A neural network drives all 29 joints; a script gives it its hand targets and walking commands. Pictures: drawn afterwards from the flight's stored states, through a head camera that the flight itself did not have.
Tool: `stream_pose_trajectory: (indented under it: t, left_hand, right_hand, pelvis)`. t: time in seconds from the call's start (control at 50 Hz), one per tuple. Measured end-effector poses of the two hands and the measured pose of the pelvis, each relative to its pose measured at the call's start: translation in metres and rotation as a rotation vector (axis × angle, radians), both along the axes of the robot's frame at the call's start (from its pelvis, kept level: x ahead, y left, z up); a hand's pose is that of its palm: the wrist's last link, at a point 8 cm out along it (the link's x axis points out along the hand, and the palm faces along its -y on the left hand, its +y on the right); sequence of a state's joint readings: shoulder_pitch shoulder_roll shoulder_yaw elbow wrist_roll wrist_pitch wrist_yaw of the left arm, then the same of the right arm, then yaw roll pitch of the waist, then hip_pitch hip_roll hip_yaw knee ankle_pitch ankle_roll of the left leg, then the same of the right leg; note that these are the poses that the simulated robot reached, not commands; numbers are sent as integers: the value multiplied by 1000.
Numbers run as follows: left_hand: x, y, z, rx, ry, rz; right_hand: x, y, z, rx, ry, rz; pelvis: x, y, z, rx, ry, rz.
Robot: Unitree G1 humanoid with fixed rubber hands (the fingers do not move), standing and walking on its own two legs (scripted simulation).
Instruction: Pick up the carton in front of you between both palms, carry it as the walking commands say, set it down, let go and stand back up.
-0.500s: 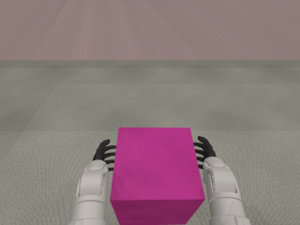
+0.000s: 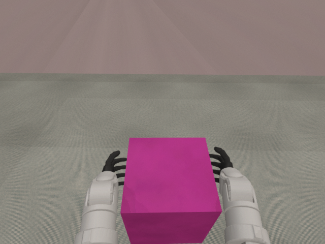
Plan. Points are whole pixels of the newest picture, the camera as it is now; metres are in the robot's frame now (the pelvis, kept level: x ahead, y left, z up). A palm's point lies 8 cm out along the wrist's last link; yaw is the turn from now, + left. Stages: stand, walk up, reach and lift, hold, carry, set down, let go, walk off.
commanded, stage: hold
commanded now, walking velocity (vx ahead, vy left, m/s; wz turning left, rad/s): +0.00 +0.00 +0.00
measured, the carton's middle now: (167, 192) +0.30 +0.00 -0.03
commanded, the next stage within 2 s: set down in 0.02 s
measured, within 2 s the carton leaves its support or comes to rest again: neither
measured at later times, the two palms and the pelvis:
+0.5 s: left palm (119, 186) +0.34 +0.15 -0.06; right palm (215, 183) +0.34 -0.15 -0.05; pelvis +0.00 +0.00 -0.02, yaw +0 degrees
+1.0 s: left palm (127, 200) +0.39 +0.15 -0.22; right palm (206, 202) +0.37 -0.15 -0.22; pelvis -0.04 +0.01 -0.15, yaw +0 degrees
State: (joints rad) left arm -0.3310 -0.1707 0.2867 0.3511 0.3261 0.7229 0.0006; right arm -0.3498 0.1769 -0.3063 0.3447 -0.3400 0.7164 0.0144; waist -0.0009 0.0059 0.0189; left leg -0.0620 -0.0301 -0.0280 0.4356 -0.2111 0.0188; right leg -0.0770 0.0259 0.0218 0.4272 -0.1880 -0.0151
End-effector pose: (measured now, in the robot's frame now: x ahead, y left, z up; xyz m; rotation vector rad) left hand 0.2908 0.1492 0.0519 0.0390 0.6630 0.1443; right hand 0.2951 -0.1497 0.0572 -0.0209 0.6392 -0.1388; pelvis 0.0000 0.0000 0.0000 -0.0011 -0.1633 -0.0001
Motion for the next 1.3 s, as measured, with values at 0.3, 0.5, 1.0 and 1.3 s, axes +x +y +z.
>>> stream_pose_trajectory:
  t: [0.3,0.5,1.0,1.3]
  left_hand:
    - [34,-2,-23,-9,33,21]
    - [52,-2,-110,11,62,-18]
    - [101,-1,-276,-36,17,-28]
    - [123,0,-379,-22,26,-67]
  right_hand:
    - [32,0,-20,29,28,-36]
    - [44,1,-105,-3,55,-42]
    - [78,1,-274,49,10,-114]
    - [92,2,-377,37,20,-127]
  pelvis:
    - [10,-1,-4,-4,66,9]
    - [-2,2,-21,-7,315,4]
    - [-40,7,-154,-7,830,1]
    - [-53,5,-234,-16,945,6]
